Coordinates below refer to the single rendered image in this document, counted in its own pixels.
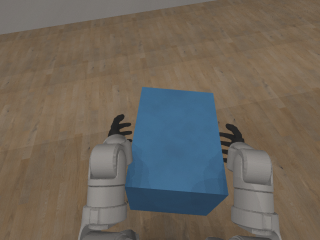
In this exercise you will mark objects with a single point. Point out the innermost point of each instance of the carton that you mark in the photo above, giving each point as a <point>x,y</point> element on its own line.
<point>178,164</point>

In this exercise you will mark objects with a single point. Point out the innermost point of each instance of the left robot thigh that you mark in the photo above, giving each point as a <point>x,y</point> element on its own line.
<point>131,234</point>

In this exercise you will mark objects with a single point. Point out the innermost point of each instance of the right robot hand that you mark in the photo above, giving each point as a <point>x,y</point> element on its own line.
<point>237,137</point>

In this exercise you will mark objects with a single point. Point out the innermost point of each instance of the left robot hand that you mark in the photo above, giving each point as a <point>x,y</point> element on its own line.
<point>115,127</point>

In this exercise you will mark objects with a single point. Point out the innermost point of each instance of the left robot forearm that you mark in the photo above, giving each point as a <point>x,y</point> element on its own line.
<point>106,206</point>

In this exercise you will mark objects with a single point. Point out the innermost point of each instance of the right robot forearm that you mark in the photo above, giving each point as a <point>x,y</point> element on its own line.
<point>253,208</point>

